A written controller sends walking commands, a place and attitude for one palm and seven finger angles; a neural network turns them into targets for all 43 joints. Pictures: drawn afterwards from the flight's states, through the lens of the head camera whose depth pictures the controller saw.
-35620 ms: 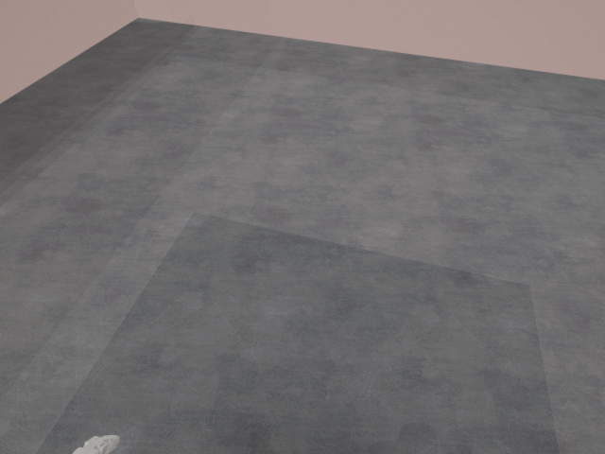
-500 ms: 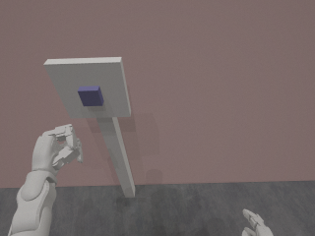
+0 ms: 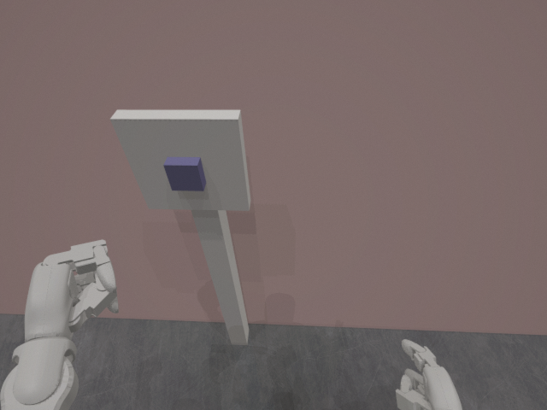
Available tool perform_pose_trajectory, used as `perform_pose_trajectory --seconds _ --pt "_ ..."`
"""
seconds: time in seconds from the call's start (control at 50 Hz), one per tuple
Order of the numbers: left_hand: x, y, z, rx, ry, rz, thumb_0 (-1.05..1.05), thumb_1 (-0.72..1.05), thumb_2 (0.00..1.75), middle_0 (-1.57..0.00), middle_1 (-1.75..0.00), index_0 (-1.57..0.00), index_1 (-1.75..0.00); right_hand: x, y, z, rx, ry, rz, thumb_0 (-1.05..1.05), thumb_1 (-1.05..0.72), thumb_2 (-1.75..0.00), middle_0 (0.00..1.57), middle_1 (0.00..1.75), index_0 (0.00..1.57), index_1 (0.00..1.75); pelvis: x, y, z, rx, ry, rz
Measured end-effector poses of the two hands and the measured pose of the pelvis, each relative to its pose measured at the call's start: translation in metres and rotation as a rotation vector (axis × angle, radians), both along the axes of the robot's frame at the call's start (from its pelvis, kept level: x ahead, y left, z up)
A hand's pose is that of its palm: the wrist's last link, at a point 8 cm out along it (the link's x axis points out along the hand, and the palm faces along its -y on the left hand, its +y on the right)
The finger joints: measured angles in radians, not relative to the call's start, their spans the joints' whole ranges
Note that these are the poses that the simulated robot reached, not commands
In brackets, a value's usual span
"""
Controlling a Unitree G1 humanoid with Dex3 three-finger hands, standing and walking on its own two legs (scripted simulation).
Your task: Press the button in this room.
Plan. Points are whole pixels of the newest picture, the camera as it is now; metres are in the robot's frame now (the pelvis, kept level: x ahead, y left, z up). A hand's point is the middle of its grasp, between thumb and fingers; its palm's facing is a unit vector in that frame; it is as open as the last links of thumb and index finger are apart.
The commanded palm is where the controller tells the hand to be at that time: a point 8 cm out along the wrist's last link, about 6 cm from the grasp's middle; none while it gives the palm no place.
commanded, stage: draw the hand back to the body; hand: left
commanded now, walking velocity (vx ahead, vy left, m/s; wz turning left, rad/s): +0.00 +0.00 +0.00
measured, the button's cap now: (186, 173) +0.47 +0.22 +0.10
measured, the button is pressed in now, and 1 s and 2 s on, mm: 0 0 0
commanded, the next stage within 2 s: step back with the hand held close in 0.58 s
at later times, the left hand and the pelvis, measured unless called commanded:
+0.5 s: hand (75, 302) +0.18 +0.24 +0.15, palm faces +0.41 -0.83 -0.37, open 3.1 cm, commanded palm +0.13 +0.28 +0.17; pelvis +0.01 +0.00 +0.00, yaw +0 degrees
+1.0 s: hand (75, 311) +0.18 +0.24 +0.14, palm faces +0.30 -0.84 -0.46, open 3.1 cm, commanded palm +0.12 +0.29 +0.17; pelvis -0.02 +0.01 +0.00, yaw -1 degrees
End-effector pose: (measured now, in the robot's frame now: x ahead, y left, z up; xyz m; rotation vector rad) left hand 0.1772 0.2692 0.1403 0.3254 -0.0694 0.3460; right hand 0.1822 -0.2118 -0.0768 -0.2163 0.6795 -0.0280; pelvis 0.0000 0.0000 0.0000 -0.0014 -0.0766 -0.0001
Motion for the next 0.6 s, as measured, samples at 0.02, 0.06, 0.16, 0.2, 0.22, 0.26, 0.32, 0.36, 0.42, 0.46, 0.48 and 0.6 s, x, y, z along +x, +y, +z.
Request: perform_pose_trajectory --seconds 0.02,0.06,0.16,0.2,0.22,0.26,0.32,0.36,0.42,0.46,0.48,0.6 --pt "-0.001 0.000 0.002 0.006 -0.004 0.001 0.01 0.89 0.90 -1.30 -1.50 -1.30 -1.50 0.001 0.001 0.000 0.001 0.002 0.000 0.02 -0.90 -0.90 0.21 0.30 0.20 0.30 0.001 0.001 0.000 0.000 -0.001 -0.001" --pt "-0.004 0.001 0.006 0.020 -0.011 0.001 0.01 0.89 0.90 -1.30 -1.50 -1.30 -1.50 0.001 0.001 -0.001 0.004 0.005 -0.001 0.02 -0.90 -0.90 0.21 0.30 0.20 0.30 0.004 0.002 0.000 0.001 -0.001 -0.002" --pt "-0.011 0.004 0.016 0.057 -0.026 0.002 0.01 0.89 0.90 -1.30 -1.50 -1.30 -1.50 0.004 0.001 -0.001 0.006 0.006 -0.006 0.02 -0.90 -0.90 0.21 0.30 0.20 0.30 0.009 0.004 0.000 0.001 0.001 -0.004" --pt "-0.015 0.006 0.020 0.072 -0.030 0.008 0.01 0.89 0.90 -1.30 -1.50 -1.30 -1.50 0.005 0.000 -0.001 0.005 0.005 -0.009 0.02 -0.90 -0.90 0.21 0.30 0.20 0.30 0.010 0.004 -0.001 0.000 0.002 -0.005" --pt "-0.017 0.007 0.022 0.080 -0.032 0.011 0.01 0.89 0.90 -1.30 -1.50 -1.30 -1.50 0.005 -0.001 -0.001 0.005 0.005 -0.010 0.02 -0.90 -0.90 0.21 0.30 0.20 0.30 0.011 0.004 -0.001 -0.001 0.003 -0.005" --pt "-0.021 0.009 0.025 0.094 -0.035 0.020 0.01 0.89 0.90 -1.30 -1.50 -1.30 -1.50 0.006 -0.001 0.000 0.003 0.002 -0.012 0.02 -0.90 -0.90 0.21 0.30 0.20 0.30 0.011 0.004 -0.001 -0.001 0.004 -0.005" --pt "-0.028 0.011 0.030 0.114 -0.042 0.031 0.01 0.89 0.90 -1.30 -1.50 -1.30 -1.50 0.008 -0.002 0.000 0.002 -0.006 -0.012 0.02 -0.90 -0.90 0.21 0.30 0.20 0.30 0.012 0.004 -0.001 -0.002 0.005 -0.005" --pt "-0.032 0.011 0.033 0.123 -0.048 0.039 0.01 0.89 0.90 -1.30 -1.50 -1.30 -1.50 0.009 -0.002 0.001 0.001 -0.010 -0.012 0.02 -0.90 -0.90 0.20 0.30 0.20 0.30 0.012 0.004 -0.001 -0.003 0.004 -0.004" --pt "-0.036 0.012 0.032 0.120 -0.051 0.050 0.01 0.89 0.90 -1.30 -1.50 -1.30 -1.50 0.009 -0.002 0.001 -0.002 -0.013 -0.009 0.02 -0.90 -0.90 0.20 0.30 0.20 0.30 0.010 0.003 -0.001 -0.004 0.003 -0.001" --pt "-0.037 0.012 0.030 0.111 -0.049 0.056 0.01 0.89 0.90 -1.30 -1.50 -1.30 -1.50 0.009 -0.002 0.002 -0.005 -0.013 -0.007 0.02 -0.90 -0.90 0.20 0.30 0.20 0.30 0.009 0.003 -0.001 -0.004 0.002 0.000" --pt "-0.037 0.012 0.029 0.106 -0.048 0.058 0.01 0.89 0.90 -1.30 -1.50 -1.30 -1.50 0.009 -0.002 0.002 -0.007 -0.013 -0.005 0.02 -0.90 -0.90 0.20 0.30 0.20 0.30 0.008 0.002 -0.001 -0.004 0.001 0.001" --pt "-0.037 0.010 0.027 0.090 -0.052 0.055 0.01 0.89 0.90 -1.30 -1.50 -1.30 -1.50 0.007 -0.002 0.004 -0.010 -0.021 -0.002 0.02 -0.90 -0.90 0.20 0.30 0.20 0.30 0.005 0.001 -0.001 -0.006 -0.003 0.001"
